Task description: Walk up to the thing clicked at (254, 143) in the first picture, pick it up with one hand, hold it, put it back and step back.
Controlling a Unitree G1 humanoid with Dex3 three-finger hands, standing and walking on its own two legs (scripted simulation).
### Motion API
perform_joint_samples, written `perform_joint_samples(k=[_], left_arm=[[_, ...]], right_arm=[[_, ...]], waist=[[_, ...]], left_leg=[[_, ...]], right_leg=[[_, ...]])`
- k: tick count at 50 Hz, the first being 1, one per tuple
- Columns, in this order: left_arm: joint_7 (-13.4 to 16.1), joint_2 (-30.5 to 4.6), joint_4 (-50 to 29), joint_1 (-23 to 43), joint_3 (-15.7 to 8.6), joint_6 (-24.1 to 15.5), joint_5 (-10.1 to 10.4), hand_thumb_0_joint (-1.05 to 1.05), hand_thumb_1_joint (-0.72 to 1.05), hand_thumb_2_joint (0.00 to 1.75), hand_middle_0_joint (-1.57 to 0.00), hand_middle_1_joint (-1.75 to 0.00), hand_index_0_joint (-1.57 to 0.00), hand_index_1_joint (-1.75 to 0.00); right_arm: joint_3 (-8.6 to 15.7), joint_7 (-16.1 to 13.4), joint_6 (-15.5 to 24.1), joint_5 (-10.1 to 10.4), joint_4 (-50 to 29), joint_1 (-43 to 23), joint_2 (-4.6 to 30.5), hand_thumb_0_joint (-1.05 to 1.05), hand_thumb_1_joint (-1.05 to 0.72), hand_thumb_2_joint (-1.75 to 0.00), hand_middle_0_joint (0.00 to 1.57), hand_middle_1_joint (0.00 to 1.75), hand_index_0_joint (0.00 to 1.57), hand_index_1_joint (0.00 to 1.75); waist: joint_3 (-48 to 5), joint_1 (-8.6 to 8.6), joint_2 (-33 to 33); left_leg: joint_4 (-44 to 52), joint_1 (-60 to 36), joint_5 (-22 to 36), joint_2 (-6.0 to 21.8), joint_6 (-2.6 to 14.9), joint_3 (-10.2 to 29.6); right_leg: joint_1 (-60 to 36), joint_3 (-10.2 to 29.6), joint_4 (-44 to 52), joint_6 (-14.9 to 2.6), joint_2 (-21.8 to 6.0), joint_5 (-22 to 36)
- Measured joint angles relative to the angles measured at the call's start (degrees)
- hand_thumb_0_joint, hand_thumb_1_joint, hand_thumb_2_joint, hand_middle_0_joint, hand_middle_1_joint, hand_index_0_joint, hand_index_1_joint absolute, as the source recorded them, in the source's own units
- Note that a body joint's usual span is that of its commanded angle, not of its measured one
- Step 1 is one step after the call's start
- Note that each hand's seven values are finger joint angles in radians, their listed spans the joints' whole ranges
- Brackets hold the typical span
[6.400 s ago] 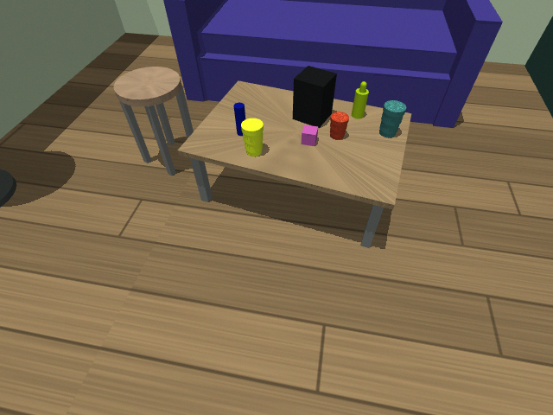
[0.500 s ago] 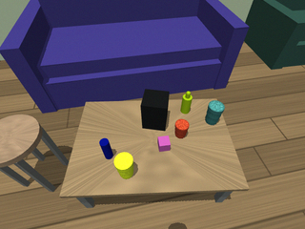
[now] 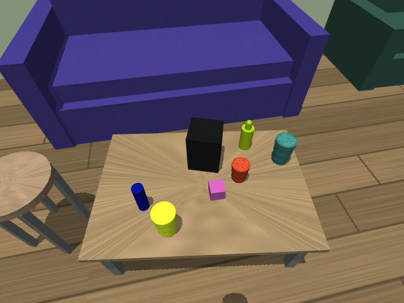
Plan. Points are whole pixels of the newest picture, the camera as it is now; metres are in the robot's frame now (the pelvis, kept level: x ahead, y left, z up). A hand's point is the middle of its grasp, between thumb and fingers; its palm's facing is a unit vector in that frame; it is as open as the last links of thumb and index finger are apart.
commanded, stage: stand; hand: left
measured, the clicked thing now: (165, 221) +0.45 +0.16 -0.37
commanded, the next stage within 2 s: go down in 0.34 s
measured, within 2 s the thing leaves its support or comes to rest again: neither
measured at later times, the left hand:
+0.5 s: hand out of the picture +0.07 +0.26 -0.16, palm faces +0.02 -0.94 -0.34, open 7.6 cm
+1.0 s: hand out of the picture +0.15 +0.26 -0.16, palm faces +0.06 -0.94 -0.32, open 16.4 cm
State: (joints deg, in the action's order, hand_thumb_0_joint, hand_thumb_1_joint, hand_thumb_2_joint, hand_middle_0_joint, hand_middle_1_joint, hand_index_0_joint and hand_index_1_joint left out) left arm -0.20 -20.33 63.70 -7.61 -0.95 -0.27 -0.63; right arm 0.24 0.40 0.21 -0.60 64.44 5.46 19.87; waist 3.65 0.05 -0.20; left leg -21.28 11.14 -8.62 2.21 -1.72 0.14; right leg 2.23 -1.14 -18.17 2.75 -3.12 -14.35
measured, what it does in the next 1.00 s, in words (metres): stands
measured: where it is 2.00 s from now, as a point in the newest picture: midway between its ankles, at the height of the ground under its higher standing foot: outside the picture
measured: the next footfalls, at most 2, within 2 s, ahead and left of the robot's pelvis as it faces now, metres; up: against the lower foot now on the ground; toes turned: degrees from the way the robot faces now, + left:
none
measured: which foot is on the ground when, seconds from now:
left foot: down 0.00-1.00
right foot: down 0.00-1.00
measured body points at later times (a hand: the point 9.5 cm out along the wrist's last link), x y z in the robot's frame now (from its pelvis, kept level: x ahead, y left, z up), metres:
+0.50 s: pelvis +0.00 +0.00 +0.00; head +0.02 +0.00 +0.45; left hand +0.07 +0.30 -0.13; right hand +0.08 -0.30 -0.13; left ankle +0.03 +0.14 -0.75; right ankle -0.05 -0.15 -0.75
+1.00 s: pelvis +0.00 +0.00 -0.02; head +0.05 +0.00 +0.42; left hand +0.15 +0.31 -0.13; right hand +0.13 -0.27 -0.13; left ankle +0.03 +0.14 -0.75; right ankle -0.05 -0.15 -0.75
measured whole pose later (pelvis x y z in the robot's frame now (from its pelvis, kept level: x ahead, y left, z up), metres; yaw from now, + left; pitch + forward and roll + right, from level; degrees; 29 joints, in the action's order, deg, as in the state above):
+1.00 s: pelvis +0.00 +0.00 -0.02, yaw -1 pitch +7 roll -1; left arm -3.9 -19.8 41.1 -5.3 -11.2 17.3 -2.5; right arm 0.8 -3.5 4.2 1.7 38.6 13.1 14.5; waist -1.0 1.4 0.1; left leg -37.4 29.0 -15.7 3.0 -1.8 0.2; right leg 21.0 -0.1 -36.1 2.5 -2.5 -22.4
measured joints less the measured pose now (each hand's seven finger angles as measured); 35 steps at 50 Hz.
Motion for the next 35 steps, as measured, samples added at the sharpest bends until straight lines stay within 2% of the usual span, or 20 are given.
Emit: perform_joint_samples(k=[23, 25, 28, 32, 35], left_arm=[[0.1, -0.1, -0.3, -0.3, 0.1, 0.0, -0.1, 0.00, 0.90, 0.90, -0.20, -0.29, -0.20, -0.30], [0.7, 0.4, -3.3, -0.6, -0.8, -0.4, 1.2, 0.01, 0.88, 0.88, -0.18, -0.27, -0.18, -0.28], [1.1, 1.5, -4.0, 4.0, -3.3, -1.3, 1.6, 0.01, 0.80, 0.80, -0.13, -0.21, -0.14, -0.22], [0.1, 0.7, -4.2, 10.0, -6.9, -0.4, -0.5, 0.01, 0.60, 0.61, -0.08, -0.14, -0.08, -0.14], [-0.8, -0.1, -6.6, 10.6, -9.4, 2.3, -2.2, 0.01, 0.44, 0.46, -0.06, -0.10, -0.06, -0.10]], right_arm=[[0.1, 0.0, 0.0, -0.1, -0.3, 0.2, 0.0, 0.01, -0.90, -0.90, 0.21, 0.30, 0.21, 0.30], [-0.1, -1.0, 0.3, 1.6, -5.2, 2.2, -0.2, 0.01, -0.92, -0.91, 0.21, 0.30, 0.21, 0.30], [-0.2, -2.0, 1.5, 2.8, -11.5, 3.8, -1.2, 0.01, -0.96, -0.92, 0.21, 0.30, 0.21, 0.30], [0.2, -2.7, 1.7, 2.6, -15.9, 4.7, -4.2, 0.01, -1.00, -0.93, 0.21, 0.30, 0.21, 0.30], [0.7, -2.7, 1.6, 2.1, -18.2, 6.2, -6.0, 0.01, -1.00, -0.93, 0.21, 0.30, 0.21, 0.30]], waist=[[-0.3, -0.09, 0.1], [-0.7, -0.06, 0.2], [0.4, 0.06, 0.3], [0.2, 0.64, -0.4], [-1.1, 1.26, -0.9]], left_leg=[[0.0, -0.2, 0.2, -0.1, 0.05, 0.1], [-1.7, 2.4, -0.3, 0.0, 0.07, 0.2], [-4.8, 6.5, -0.9, 0.1, 0.02, 0.6], [-7.7, 11.1, -1.5, 0.6, -0.24, 0.6], [-8.8, 12.6, -2.2, 1.1, -0.41, 0.2]], right_leg=[[-0.2, -0.1, -0.2, 0.04, -0.1, 0.0], [2.8, 0.0, -2.7, -0.06, -0.1, -0.9], [7.2, -0.2, -6.8, -0.23, 0.1, -2.1], [12.3, 0.1, -10.4, -0.49, 0.6, -3.1], [13.9, 0.7, -11.6, -0.66, 1.0, -3.6]])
